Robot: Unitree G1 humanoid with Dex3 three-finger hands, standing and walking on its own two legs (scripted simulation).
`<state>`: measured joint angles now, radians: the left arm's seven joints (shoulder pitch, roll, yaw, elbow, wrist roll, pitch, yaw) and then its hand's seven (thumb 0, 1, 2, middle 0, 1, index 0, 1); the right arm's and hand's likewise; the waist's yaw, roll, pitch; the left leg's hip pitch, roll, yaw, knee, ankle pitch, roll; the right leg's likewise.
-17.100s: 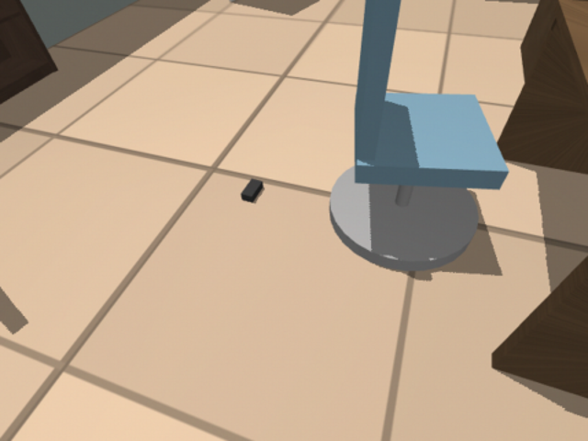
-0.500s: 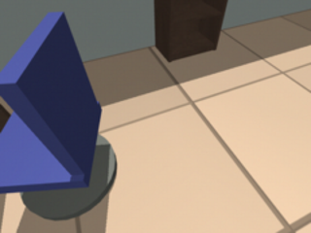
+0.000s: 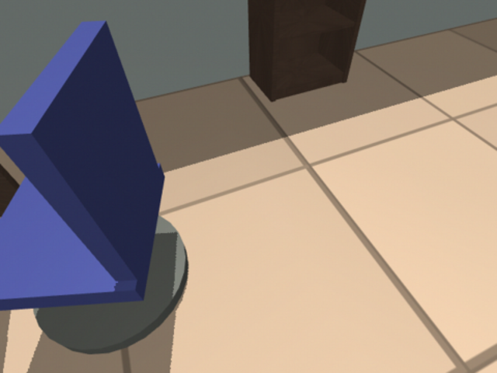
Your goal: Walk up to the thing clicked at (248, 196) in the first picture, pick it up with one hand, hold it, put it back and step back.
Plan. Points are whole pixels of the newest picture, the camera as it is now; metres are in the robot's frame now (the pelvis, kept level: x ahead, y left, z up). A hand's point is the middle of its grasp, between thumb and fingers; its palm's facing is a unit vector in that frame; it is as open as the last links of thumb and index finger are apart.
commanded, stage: stand
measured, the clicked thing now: out of the picture -0.03 -0.73 -0.76
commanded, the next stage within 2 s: walk up in 1.10 s
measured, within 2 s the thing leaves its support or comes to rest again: neither
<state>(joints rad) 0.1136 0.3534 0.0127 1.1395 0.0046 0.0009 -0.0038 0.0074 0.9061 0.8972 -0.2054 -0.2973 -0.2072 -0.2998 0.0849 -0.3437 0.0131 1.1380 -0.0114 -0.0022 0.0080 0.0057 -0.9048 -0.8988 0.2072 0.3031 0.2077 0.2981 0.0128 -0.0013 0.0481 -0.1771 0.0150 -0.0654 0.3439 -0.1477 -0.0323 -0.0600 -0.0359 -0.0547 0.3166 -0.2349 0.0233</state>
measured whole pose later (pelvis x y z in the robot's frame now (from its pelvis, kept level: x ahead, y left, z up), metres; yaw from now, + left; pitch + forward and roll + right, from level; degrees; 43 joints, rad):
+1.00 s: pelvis +0.00 +0.00 +0.00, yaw +0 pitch -1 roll +0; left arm 0.13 0.35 0.00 1.12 0.01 0.00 0.00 0.01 0.91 0.90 -0.21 -0.30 -0.21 -0.30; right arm 0.10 -0.35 0.02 1.13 -0.01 0.00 0.01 0.01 -0.90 -0.90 0.21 0.30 0.21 0.30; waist 0.01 0.00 0.05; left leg -0.18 0.01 -0.06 0.35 -0.16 -0.03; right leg -0.06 -0.04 -0.05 0.32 -0.24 0.03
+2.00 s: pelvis +0.01 +0.05 -0.03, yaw -47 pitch -1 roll -1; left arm 0.25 0.39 0.04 0.69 0.02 0.02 0.00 0.01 0.90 0.90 -0.21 -0.30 -0.21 -0.30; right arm 0.24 -0.39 -0.06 0.77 -0.01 0.04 0.03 0.01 -0.91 -0.90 0.21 0.30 0.21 0.30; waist 0.00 0.03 0.11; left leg -0.43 0.03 -0.01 0.88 -0.47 0.00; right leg -0.32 0.08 0.15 0.66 -0.32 0.00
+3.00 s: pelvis -0.02 +0.07 -0.02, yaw -59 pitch -2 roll +0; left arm 0.06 0.41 0.04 0.74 0.01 0.03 -0.02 0.01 0.91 0.90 -0.21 -0.30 -0.21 -0.30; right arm 0.38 -0.35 -0.04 0.82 -0.03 -0.01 0.00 0.01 -0.90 -0.90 0.21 0.30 0.21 0.30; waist -0.03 -0.07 0.15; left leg -0.34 -0.05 -0.15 0.62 -0.25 -0.01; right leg -0.51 0.05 0.08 1.05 -0.46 -0.01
